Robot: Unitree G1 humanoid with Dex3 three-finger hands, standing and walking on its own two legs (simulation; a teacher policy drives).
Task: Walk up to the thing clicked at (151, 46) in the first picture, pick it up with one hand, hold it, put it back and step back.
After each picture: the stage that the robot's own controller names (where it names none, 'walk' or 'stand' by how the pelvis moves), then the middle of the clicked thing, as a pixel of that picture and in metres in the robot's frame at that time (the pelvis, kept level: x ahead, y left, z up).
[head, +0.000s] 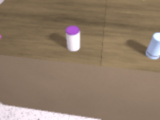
stand; (156, 46) +0.59 -0.36 -0.04
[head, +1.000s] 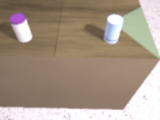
walk; (112, 29) +0.61 -0.13 +0.00
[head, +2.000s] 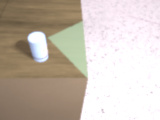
walk; (38, 47) +0.52 +0.21 -0.01
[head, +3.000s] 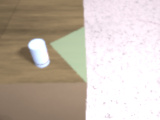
stand; (39, 53) +0.53 +0.20 -0.01
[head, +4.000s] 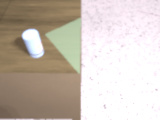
stand; (33, 44) +0.56 +0.22 -0.03
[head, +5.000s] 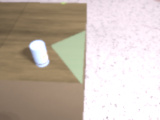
stand; (39, 54) +0.56 +0.21 -0.04
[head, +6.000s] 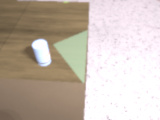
stand; (42, 53) +0.57 +0.20 -0.04
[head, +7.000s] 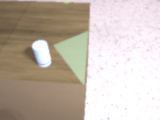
stand; (42, 54) +0.56 +0.20 -0.04
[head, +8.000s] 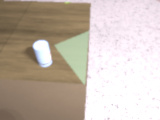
stand; (43, 54) +0.56 +0.20 -0.04
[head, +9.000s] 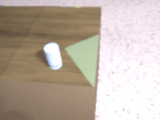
rise first; (53, 56) +0.56 +0.18 -0.04
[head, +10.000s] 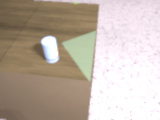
go down; (50, 50) +0.59 +0.17 -0.03
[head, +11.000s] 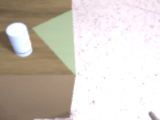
go down; (20, 40) +0.54 +0.18 +0.01
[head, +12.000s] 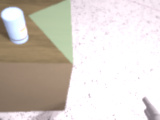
close in; (16, 26) +0.57 +0.18 +0.03
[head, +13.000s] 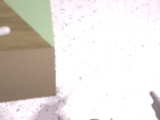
close; out of the picture +0.59 +0.20 +0.06
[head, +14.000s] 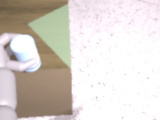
lift; (27, 54) +0.45 +0.14 +0.06
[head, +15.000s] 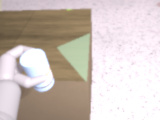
lift; (38, 71) +0.32 +0.14 +0.16
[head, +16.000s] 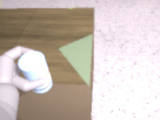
hold; (37, 73) +0.32 +0.14 +0.15
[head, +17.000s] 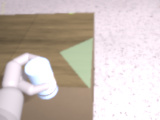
hold; (42, 79) +0.31 +0.13 +0.14
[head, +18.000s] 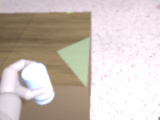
hold; (39, 84) +0.31 +0.14 +0.11
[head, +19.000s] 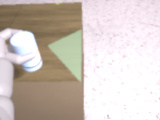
crouch; (27, 52) +0.42 +0.16 +0.14
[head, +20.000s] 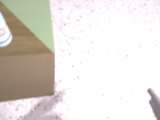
lower; out of the picture +0.53 +0.17 +0.03
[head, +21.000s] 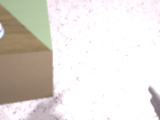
lower; out of the picture +0.55 +0.18 +0.06
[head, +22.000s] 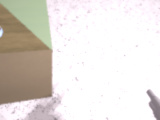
lower; out of the picture +0.55 +0.18 +0.06
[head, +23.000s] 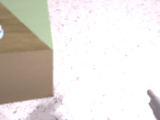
lower; out of the picture +0.54 +0.18 +0.06
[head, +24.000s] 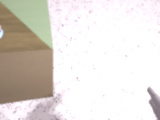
loosen; out of the picture +0.54 +0.18 +0.06
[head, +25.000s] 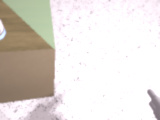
withdraw; out of the picture +0.54 +0.18 +0.05
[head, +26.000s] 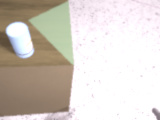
sink last; (21, 41) +0.52 +0.17 +0.02
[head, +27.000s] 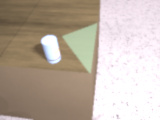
stand; (51, 49) +0.56 +0.18 +0.01
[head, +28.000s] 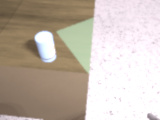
stand; (46, 47) +0.52 +0.17 +0.02
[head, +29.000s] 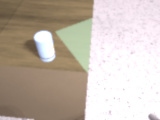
stand; (45, 46) +0.53 +0.17 +0.02
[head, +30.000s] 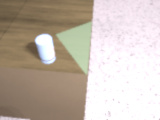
stand; (46, 49) +0.53 +0.17 +0.00
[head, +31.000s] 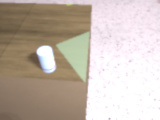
stand; (46, 59) +0.54 +0.18 -0.04
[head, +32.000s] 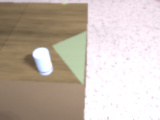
stand; (43, 61) +0.52 +0.19 -0.04
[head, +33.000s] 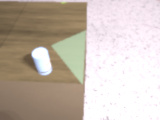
stand; (42, 61) +0.51 +0.19 -0.04
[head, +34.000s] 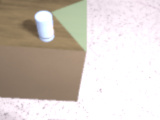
walk; (45, 26) +0.60 +0.15 -0.01
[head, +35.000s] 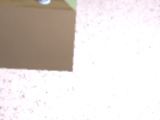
walk; out of the picture +0.88 +0.23 -0.02
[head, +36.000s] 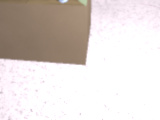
stand; out of the picture +1.19 +0.18 -0.02
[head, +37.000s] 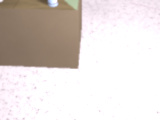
stand; out of the picture +1.13 +0.20 -0.04
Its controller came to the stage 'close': yes
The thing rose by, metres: 0.20
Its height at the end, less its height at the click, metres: +0.00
